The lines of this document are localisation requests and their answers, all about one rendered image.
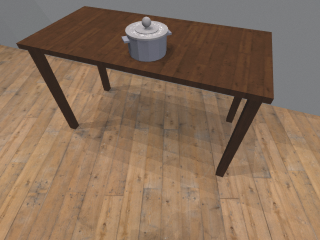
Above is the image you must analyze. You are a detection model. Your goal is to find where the lid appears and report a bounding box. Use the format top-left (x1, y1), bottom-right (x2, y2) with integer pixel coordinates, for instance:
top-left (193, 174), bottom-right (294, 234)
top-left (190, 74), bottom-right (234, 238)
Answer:
top-left (125, 20), bottom-right (169, 41)

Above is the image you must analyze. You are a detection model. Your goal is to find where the pot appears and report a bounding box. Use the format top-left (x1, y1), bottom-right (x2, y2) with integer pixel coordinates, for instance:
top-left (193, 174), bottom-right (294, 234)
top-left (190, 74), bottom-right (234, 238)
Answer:
top-left (121, 29), bottom-right (172, 62)

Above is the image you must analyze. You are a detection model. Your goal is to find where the table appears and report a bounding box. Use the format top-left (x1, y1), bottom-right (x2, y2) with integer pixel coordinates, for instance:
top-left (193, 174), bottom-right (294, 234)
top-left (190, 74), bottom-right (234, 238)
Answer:
top-left (16, 6), bottom-right (274, 177)

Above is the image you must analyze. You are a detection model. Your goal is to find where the knob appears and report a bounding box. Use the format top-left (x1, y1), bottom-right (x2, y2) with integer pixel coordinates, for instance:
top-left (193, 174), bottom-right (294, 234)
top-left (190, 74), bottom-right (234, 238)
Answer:
top-left (141, 16), bottom-right (151, 28)

